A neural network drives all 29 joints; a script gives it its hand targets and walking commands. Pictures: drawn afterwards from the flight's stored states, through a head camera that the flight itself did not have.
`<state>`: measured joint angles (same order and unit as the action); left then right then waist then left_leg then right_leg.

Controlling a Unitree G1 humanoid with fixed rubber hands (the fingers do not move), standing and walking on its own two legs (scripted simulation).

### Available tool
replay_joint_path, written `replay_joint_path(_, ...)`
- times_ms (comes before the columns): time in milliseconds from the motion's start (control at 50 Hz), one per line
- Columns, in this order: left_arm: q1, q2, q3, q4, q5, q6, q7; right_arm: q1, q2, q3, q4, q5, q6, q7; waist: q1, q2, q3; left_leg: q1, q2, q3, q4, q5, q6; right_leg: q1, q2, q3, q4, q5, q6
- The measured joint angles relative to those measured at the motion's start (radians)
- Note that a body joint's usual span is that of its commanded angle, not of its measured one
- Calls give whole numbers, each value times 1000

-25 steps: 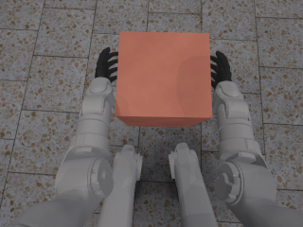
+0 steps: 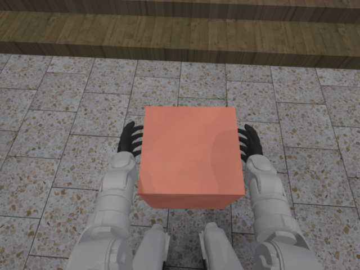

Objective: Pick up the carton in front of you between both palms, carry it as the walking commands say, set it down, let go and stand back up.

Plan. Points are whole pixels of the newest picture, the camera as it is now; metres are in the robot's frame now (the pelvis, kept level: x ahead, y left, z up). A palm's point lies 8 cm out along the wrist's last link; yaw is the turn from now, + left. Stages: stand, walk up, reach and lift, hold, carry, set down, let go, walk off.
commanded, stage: reach and lift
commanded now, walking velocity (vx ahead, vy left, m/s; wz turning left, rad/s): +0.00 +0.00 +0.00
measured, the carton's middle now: (188, 163) +0.37 -0.01 -0.11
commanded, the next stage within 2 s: hold in 1.62 s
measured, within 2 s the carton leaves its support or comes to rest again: neither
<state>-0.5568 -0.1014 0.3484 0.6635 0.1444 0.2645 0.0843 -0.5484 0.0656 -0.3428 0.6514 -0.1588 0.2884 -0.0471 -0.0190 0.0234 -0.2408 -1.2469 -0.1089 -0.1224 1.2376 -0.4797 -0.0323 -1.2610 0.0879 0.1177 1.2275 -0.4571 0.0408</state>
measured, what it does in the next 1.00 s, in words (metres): rises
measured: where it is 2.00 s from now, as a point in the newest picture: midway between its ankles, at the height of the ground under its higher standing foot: outside the picture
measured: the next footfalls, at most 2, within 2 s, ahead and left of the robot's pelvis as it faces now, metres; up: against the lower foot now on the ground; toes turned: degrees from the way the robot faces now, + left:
none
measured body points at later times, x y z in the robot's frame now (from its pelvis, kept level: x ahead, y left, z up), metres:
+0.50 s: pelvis +0.05 +0.00 +0.11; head +0.04 +0.00 +0.56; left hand +0.35 +0.15 +0.10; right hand +0.35 -0.16 +0.10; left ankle +0.05 +0.13 -0.62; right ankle +0.06 -0.13 -0.62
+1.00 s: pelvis +0.03 +0.00 +0.12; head +0.00 +0.00 +0.57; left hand +0.34 +0.15 +0.14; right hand +0.34 -0.16 +0.14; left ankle +0.05 +0.13 -0.62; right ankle +0.06 -0.13 -0.62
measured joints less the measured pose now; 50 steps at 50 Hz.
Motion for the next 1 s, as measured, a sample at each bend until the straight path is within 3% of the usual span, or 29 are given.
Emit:
replay_joint_path(300, 207, -33, -48, -81, 21, 33, -18, 205, 40, 50, -77, -14, 29, 7, 8, -11, 55, 507, 27, -20, -394, 102, 14, 507, -17, 16, -392, 100, -17)
replay_joint_path(600, 321, -44, -92, -265, 68, 262, -58, 322, 80, 104, -263, -57, 252, 14, 17, -16, 137, 999, 57, -29, -741, 218, 22, 998, -35, 26, -737, 216, -28)
replay_joint_path(740, 264, -58, -48, -242, 135, 329, -86, 266, 90, 60, -240, -120, 321, 46, 18, -17, 191, 1070, 59, -28, -763, 235, 22, 1070, -38, 24, -761, 234, -29)
replay_joint_path(1000, 213, -62, -26, -258, 149, 337, -95, 215, 94, 38, -256, -133, 330, 56, 19, -18, 242, 1071, 60, -19, -762, 246, 21, 1069, -39, 24, -757, 245, -27)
